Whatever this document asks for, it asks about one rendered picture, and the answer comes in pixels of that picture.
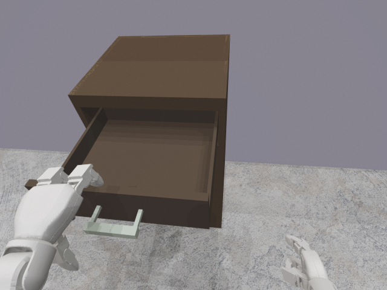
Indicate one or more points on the left robot forearm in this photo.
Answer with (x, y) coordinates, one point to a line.
(25, 264)

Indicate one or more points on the drawer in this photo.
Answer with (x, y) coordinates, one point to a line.
(158, 160)

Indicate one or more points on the right robot forearm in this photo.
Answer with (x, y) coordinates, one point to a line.
(320, 283)

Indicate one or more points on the cabinet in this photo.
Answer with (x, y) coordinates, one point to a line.
(177, 72)

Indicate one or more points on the robot left hand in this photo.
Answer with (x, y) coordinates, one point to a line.
(48, 208)

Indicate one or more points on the handle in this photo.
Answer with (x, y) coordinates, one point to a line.
(113, 230)

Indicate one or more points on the robot right hand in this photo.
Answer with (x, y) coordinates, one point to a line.
(298, 272)

